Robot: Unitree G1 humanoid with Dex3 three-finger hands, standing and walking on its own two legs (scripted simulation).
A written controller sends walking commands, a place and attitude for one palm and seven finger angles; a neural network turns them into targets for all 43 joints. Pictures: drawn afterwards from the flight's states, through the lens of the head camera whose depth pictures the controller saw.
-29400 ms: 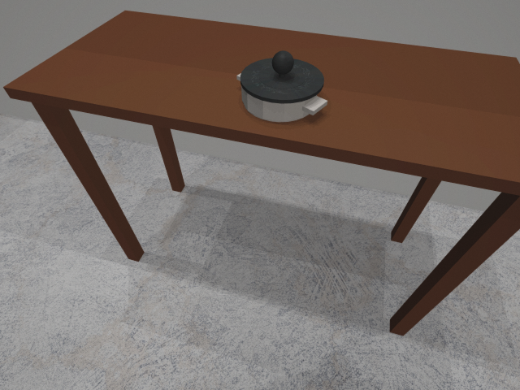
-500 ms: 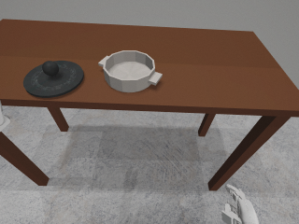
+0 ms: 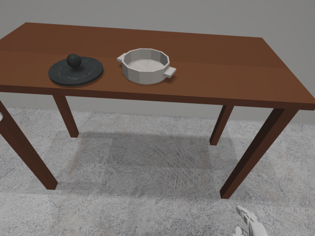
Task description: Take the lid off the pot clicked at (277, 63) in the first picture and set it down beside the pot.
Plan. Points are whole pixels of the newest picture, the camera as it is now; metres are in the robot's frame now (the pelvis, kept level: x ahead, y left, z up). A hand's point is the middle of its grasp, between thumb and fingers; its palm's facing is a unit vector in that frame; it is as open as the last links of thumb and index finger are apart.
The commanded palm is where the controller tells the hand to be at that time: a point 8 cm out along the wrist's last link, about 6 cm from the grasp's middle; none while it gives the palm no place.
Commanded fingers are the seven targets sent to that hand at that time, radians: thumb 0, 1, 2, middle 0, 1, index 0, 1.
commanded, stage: step back with the hand held close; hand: left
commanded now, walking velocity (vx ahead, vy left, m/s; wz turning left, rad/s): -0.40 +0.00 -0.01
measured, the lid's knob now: (74, 60) +0.62 +0.30 +0.14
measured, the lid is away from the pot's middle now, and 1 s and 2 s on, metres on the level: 0.24 0.24 0.24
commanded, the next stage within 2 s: stop stepping back and stand still in 0.28 s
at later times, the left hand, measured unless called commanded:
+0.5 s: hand out of the picture +0.10 +0.22 +0.30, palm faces +0.36 -0.87 -0.33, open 7.4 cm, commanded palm +0.03 +0.29 +0.31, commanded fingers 0.00 0.90 0.90 -0.20 -0.30 -0.20 -0.30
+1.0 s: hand out of the picture +0.01 +0.28 +0.32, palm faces +0.55 -0.80 -0.23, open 7.4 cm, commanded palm -0.06 +0.32 +0.31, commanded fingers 0.00 0.90 0.90 -0.20 -0.30 -0.20 -0.30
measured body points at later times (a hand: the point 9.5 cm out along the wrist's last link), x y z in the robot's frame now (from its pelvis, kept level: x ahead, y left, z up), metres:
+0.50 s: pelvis -0.12 +0.03 +0.00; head -0.14 +0.04 +0.45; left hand +0.08 +0.27 +0.32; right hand +0.00 -0.24 -0.07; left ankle -0.07 +0.12 -0.72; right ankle -0.16 -0.15 -0.72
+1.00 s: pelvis -0.20 +0.05 +0.01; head -0.23 +0.05 +0.45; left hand -0.02 +0.32 +0.33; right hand -0.05 -0.21 -0.07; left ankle -0.16 +0.18 -0.72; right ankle -0.19 -0.07 -0.70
